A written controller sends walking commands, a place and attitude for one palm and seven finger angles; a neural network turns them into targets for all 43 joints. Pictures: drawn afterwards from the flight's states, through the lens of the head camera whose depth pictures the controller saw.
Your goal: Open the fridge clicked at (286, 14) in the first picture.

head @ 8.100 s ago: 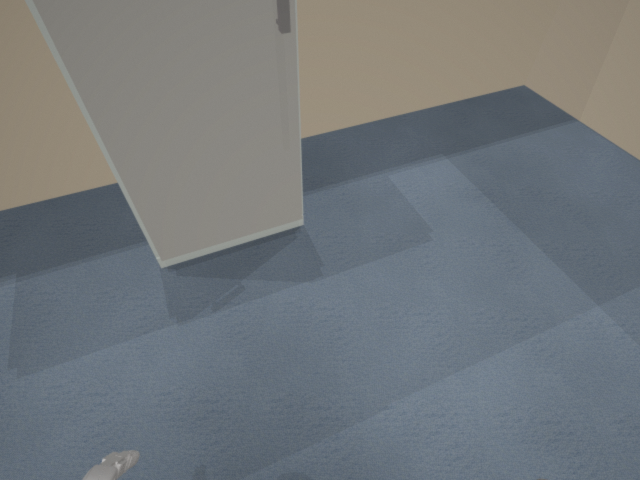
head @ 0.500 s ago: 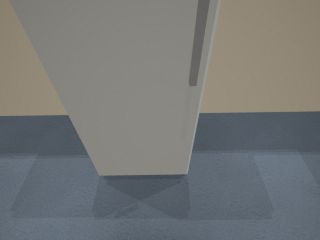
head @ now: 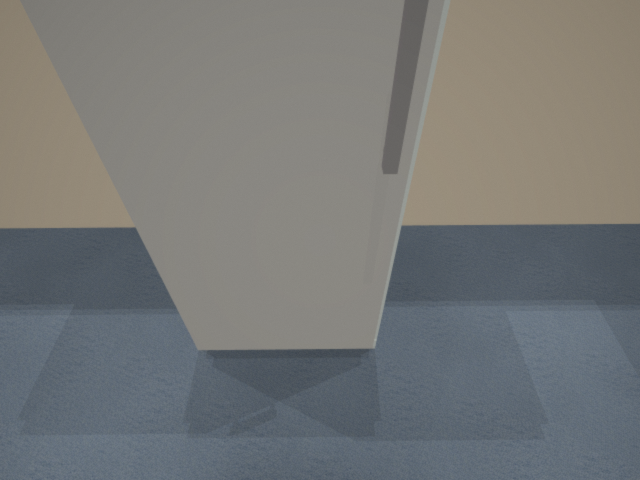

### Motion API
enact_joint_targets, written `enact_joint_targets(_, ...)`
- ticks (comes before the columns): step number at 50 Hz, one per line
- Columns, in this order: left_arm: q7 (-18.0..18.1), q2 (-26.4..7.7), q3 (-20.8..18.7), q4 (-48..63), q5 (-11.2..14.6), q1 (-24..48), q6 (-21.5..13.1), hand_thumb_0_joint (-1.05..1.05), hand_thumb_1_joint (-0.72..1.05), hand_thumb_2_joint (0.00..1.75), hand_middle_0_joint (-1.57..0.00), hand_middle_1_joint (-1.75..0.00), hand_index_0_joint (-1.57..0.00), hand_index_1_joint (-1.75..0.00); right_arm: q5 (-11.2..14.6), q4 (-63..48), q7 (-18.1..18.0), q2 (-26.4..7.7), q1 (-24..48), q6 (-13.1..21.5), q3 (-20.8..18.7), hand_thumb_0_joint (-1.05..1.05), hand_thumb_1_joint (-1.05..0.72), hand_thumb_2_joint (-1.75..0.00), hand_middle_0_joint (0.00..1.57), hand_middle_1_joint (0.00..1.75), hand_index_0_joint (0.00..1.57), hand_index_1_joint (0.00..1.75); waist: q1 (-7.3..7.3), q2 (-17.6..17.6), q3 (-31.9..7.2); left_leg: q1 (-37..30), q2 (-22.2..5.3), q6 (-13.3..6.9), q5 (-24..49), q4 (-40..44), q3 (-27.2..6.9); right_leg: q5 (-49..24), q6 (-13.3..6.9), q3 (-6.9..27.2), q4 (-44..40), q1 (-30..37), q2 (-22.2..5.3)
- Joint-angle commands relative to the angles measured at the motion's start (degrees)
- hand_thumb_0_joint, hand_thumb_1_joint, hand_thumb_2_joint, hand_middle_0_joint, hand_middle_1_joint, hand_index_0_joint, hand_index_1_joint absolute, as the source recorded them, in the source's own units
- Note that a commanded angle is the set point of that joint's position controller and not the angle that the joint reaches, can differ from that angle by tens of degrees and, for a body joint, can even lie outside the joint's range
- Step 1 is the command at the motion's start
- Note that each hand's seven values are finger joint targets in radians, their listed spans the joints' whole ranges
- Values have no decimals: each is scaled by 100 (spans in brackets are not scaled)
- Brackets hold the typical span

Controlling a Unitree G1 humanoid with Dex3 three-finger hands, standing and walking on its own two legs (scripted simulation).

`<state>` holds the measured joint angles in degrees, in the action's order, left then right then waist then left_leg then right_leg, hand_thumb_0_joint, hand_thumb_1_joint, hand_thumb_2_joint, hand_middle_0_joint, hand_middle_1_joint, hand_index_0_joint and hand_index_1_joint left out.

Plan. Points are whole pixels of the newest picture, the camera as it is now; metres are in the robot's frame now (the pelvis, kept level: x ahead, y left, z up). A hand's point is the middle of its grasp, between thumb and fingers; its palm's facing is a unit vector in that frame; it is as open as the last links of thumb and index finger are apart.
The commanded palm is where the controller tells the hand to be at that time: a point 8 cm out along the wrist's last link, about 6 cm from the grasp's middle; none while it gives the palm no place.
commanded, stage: look again from close up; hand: right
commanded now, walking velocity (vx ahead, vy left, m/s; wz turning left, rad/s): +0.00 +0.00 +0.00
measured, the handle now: (404, 55) +0.60 -0.08 +0.25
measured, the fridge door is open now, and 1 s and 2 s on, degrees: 0 0 0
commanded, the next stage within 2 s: shuffle to correct the standing spot in 0.64 s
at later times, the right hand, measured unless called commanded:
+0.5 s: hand out of the picture -0.01 -0.15 -0.18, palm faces +0.05 +0.99 -0.15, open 7.4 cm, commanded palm none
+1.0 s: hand out of the picture +0.01 -0.15 -0.18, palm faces +0.06 +0.99 -0.14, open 7.4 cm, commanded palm none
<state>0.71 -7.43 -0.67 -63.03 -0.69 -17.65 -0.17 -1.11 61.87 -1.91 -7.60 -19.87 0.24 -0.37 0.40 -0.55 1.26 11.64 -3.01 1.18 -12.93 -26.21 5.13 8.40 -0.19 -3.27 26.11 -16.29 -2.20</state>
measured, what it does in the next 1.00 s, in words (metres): stands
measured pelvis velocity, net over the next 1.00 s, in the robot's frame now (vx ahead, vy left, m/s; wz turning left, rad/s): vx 0.04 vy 0.01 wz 0.01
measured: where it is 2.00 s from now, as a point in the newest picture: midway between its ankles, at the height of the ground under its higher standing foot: outside the picture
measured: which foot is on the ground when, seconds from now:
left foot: down 0.00-1.00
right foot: down 0.00-1.00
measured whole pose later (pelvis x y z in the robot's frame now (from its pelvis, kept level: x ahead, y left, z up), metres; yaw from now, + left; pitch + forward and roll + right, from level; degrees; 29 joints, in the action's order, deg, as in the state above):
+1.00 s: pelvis +0.04 +0.01 +0.00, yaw +0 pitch +0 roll +0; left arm 0.6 -5.9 -1.0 -63.9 -1.2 -19.7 -0.3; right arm -1.4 62.9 -1.1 -7.7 -21.8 0.4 -1.2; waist 0.6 -1.5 -0.6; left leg 10.5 -3.0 0.6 -18.7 -29.5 4.7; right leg 14.6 0.2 -3.6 30.3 -15.4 -2.5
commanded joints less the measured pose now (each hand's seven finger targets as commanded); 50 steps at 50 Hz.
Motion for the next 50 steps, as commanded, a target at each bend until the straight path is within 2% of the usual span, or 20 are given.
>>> enact_joint_targets(1, 45, -538, -62, 182, -5, -326, -93, 0, 90, 90, -20, -30, -20, -30, -2, -138, -17, -509, -455, 88, -93, 0, -90, -90, 20, 30, 20, 30, -9, 37, 317, 300, -363, -254, -464, 678, -441, 719, -40, 498, -661, -62, -347)
enact_joint_targets(9, 52, -489, -66, 158, -13, -350, -76, 0, 90, 90, -20, -30, -20, -30, -2, -116, -13, -476, -476, 73, -102, 0, -90, -90, 20, 30, 20, 30, -3, 84, 414, 365, -348, -253, -651, 703, -427, 920, -40, 512, -694, -124, -328)
enact_joint_targets(15, 50, -470, -60, 140, -10, -380, -73, 0, 90, 90, -20, -30, -20, -30, -6, -105, -16, -491, -456, 86, -94, 0, -90, -90, 20, 30, 20, 30, -11, 0, 374, 338, -357, -260, -588, 722, -432, 739, -40, 469, -619, -55, -325)
enact_joint_targets(21, 56, -467, -57, 131, -10, -338, -93, 0, 90, 90, -20, -30, -20, -30, 1, -91, -12, -481, -452, 101, -88, 0, -90, -90, 20, 30, 20, 30, -8, 56, 340, 326, -362, -264, -439, 702, -441, 552, -42, 448, -581, 28, -326)
enact_joint_targets(24, 58, -477, -56, 116, -13, -340, -92, 0, 90, 90, -20, -30, -20, -30, 7, -73, -6, -485, -437, 91, -86, 0, -90, -90, 20, 30, 20, 30, -11, 113, 360, 348, -350, -258, -518, 688, -436, 679, -38, 453, -628, 15, -334)
enact_joint_targets(27, 62, -474, -54, 112, -6, -336, -113, 0, 90, 90, -20, -30, -20, -30, 5, -74, -11, -487, -444, 108, -91, 0, -90, -90, 20, 30, 20, 30, 3, 61, 245, 199, -368, -256, -282, 673, -420, 405, -46, 425, -588, 85, -347)
enact_joint_targets(36, 72, -519, -44, 89, -1, -278, -127, 0, 90, 90, -20, -30, -20, -30, 6, -47, -8, -521, -398, 111, -77, 0, -90, -90, 20, 30, 20, 30, 9, 65, 284, 162, -361, -241, -123, 673, -415, 182, -54, 419, -575, 161, -368)
enact_joint_targets(38, 72, -445, -29, 49, -19, -307, -115, 0, 90, 90, -20, -30, -20, -30, 12, 11, -6, -429, -452, 105, -59, 0, -90, -90, 20, 30, 20, 30, 3, 43, 233, 169, -359, -225, -342, 717, -396, 455, -37, 395, -613, 225, -359)
enact_joint_targets(40, 64, -426, -42, 17, -37, -423, -82, 0, 90, 90, -20, -30, -20, -30, -12, 19, 6, -443, -477, 80, -74, 0, -90, -90, 20, 30, 20, 30, -8, 9, 249, 194, -314, -255, -913, 644, -374, 1128, -46, 400, -608, 147, -343)
enact_joint_targets(44, 47, -500, -105, 62, -74, -423, -40, 0, 90, 90, -20, -30, -20, -30, -41, 0, 62, -424, -562, 30, -125, 0, -90, -90, 20, 30, 20, 30, 12, 211, 657, 540, -226, -290, -1730, 468, -322, 2269, -148, 578, -772, -265, -418)
enact_joint_targets(46, 42, -475, -117, 106, -71, -435, -62, 0, 90, 90, -20, -30, -20, -30, -46, -2, 82, -420, -659, 57, -147, 0, -90, -90, 20, 30, 20, 30, 37, 162, 688, 477, -255, -341, -1653, 417, -349, 2190, -195, 575, -646, -370, -430)
enact_joint_targets(50, 39, -351, -110, 158, -62, -479, -118, 0, 90, 90, -20, -30, -20, -30, -30, 26, 90, -465, -802, 108, -190, 0, -90, -90, 20, 30, 20, 30, 42, -135, 733, 353, -386, -460, -1550, 492, -509, 1578, -178, 284, -78, -456, -290)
